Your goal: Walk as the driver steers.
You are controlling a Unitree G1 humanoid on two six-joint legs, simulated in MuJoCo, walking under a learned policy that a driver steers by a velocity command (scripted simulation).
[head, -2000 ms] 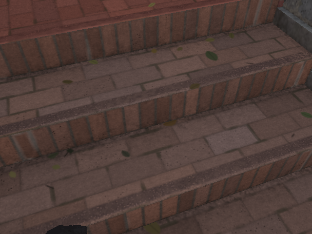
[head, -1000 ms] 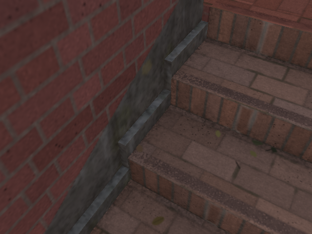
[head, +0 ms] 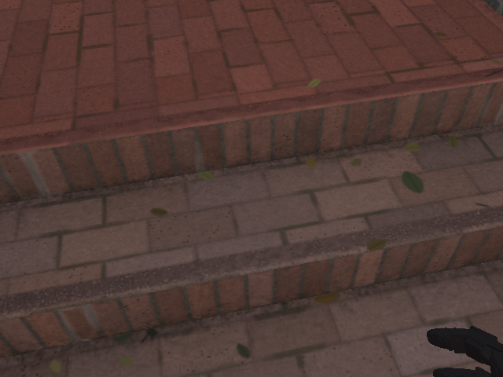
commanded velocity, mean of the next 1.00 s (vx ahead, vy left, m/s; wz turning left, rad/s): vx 0.06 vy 0.00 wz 0.56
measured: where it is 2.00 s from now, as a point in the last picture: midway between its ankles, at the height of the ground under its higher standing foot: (148, 246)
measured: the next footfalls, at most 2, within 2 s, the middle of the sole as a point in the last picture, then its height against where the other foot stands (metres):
left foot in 0.58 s outside the picture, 0.15 m higher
right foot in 1.20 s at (281, 345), level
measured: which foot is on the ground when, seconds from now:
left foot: up 0.00-0.56, down 0.58-1.00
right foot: down 0.00-0.58, up 0.60-1.00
